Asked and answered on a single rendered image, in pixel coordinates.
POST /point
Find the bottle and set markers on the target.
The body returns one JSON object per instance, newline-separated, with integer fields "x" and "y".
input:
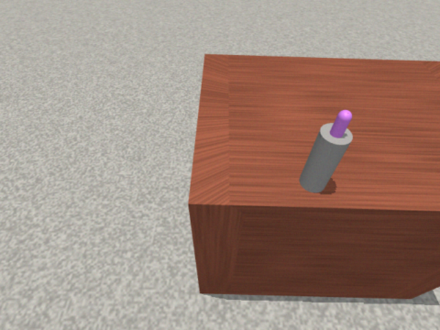
{"x": 331, "y": 144}

